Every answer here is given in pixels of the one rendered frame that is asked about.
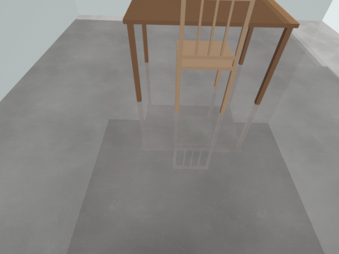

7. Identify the table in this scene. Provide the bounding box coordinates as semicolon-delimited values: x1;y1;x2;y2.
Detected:
123;0;300;105

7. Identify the chair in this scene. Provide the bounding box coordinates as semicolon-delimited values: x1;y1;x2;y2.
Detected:
175;0;255;114

